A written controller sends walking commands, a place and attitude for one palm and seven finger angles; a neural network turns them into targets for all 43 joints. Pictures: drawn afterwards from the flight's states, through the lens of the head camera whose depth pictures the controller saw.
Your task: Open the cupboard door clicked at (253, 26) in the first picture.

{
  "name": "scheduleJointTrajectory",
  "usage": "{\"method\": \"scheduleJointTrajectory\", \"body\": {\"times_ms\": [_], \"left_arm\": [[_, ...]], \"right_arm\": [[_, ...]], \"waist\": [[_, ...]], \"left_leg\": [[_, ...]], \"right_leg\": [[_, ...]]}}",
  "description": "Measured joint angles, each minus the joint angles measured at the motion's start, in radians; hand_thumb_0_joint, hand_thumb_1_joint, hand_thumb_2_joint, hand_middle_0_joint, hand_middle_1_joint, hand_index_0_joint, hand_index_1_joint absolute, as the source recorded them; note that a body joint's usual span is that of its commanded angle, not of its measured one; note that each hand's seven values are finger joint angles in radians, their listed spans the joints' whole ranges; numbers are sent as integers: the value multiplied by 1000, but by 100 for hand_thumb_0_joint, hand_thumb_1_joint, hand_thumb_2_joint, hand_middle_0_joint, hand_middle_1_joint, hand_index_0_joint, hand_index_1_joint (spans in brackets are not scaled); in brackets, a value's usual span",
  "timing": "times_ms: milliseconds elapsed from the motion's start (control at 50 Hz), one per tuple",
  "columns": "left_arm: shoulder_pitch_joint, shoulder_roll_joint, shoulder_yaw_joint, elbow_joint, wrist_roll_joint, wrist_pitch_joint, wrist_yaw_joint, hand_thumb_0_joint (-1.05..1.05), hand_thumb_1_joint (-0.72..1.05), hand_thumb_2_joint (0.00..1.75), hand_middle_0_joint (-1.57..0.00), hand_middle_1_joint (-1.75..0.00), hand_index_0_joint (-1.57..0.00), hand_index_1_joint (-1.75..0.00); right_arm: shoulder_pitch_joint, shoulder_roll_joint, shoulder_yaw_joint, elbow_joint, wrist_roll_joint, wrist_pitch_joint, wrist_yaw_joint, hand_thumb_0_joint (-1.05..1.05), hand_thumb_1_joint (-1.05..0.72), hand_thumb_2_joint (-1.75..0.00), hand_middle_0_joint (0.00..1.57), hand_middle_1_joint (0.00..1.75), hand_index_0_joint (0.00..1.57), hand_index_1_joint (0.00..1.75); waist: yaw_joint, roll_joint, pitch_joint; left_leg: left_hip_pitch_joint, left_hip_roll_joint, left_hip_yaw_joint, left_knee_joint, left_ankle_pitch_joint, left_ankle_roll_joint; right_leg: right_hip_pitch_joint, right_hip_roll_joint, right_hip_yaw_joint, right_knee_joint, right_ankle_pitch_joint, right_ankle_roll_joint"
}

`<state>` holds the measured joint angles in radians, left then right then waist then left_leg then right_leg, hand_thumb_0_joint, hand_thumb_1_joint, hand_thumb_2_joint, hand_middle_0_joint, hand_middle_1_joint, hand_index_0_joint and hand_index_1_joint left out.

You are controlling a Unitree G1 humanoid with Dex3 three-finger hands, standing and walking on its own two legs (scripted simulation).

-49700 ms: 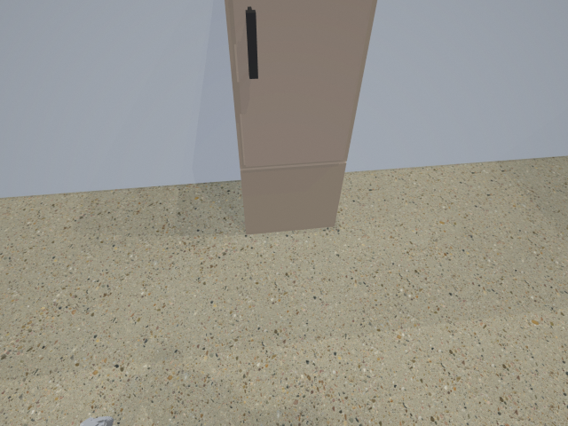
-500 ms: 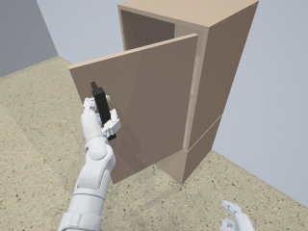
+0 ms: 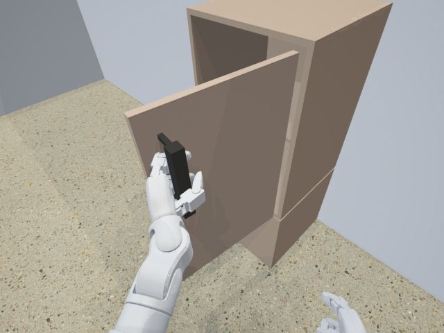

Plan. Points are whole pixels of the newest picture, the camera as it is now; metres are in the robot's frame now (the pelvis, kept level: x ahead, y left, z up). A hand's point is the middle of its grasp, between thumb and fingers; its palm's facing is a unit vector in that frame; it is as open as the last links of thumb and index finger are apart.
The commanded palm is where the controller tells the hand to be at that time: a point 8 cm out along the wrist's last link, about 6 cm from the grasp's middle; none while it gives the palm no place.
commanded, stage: open thumb and fingers to let go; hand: left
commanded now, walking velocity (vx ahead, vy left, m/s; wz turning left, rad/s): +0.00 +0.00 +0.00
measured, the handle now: (175, 177) +0.36 +0.11 +0.12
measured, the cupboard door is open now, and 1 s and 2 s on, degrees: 83 83 84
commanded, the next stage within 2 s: slide the hand sideways off the handle in 0.62 s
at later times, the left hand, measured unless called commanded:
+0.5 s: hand (193, 192) +0.32 +0.07 +0.12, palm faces +0.31 -0.95 +0.01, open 14.4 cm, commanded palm +0.28 +0.12 +0.12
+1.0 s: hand (185, 206) +0.29 +0.09 +0.12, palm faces -0.15 -0.99 -0.02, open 16.2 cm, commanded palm +0.27 +0.12 +0.12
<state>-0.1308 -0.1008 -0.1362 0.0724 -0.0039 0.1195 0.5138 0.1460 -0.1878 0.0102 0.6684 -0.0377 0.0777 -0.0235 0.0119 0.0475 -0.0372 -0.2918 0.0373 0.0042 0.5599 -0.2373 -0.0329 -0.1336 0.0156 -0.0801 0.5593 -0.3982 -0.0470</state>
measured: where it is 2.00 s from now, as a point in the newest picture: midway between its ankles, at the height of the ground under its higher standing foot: outside the picture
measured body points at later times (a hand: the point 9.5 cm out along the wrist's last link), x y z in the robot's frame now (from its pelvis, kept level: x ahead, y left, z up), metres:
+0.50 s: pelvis -0.02 +0.03 +0.00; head -0.04 +0.02 +0.45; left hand +0.30 +0.12 +0.12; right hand +0.14 -0.19 -0.11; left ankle +0.04 +0.15 -0.73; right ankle -0.06 -0.08 -0.73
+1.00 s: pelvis -0.04 +0.04 +0.00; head -0.06 +0.02 +0.44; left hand +0.30 +0.14 +0.12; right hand +0.11 -0.19 -0.11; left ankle +0.04 +0.15 -0.73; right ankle -0.06 -0.08 -0.73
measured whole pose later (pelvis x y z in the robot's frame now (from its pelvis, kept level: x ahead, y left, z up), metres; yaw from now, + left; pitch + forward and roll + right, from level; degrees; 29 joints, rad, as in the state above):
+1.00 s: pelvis -0.04 +0.04 +0.00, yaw +0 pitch -3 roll -1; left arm -0.30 0.08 -0.17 0.31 -0.17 -0.02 0.06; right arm 0.20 -0.21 0.04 0.66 0.03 0.02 -0.06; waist 0.00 0.06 -0.01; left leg -0.36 0.01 0.02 0.60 -0.20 0.01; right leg -0.21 -0.01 -0.07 0.61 -0.36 0.00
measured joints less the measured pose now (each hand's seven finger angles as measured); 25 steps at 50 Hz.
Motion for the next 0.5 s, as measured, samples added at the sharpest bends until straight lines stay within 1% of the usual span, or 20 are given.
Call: {"method": "scheduleJointTrajectory", "body": {"times_ms": [100,260,320,400,500], "left_arm": [[10,-11,0,4,-2,-5,-3,0,34,66,-35,-129,-36,-129],[-17,-12,-19,24,17,-6,20,0,-12,46,-32,-124,-35,-124],[-28,-17,-22,30,20,-3,32,0,-27,40,-31,-121,-33,-121],[-46,-20,-26,46,25,1,48,0,-39,35,-29,-112,-31,-112],[-81,-29,-30,78,30,-1,73,-1,-46,32,-26,-94,-28,-94]], "right_arm": [[-7,8,4,-16,1,0,6,1,-91,-90,20,30,20,30],[-8,17,4,-13,1,3,12,1,-91,-90,20,30,20,30],[-2,17,3,-11,1,4,14,1,-91,-90,20,30,20,30],[5,18,2,-4,1,8,15,1,-91,-90,20,30,20,30],[11,19,2,11,-1,8,16,1,-91,-90,20,30,20,30]], "waist": [[3,2,-3],[1,-7,5],[-2,-7,6],[-8,-7,8],[-14,-9,13]], "left_leg": [[-2,-4,6,2,0,5],[-19,-5,13,22,-3,16],[-27,-5,17,30,-3,20],[-35,-5,21,37,-2,25],[-46,-5,23,45,1,30]], "right_leg": [[-3,-5,5,1,3,7],[-19,-8,12,13,7,15],[-27,-9,16,19,10,19],[-35,-10,20,23,14,24],[-46,-10,22,29,20,28]]}}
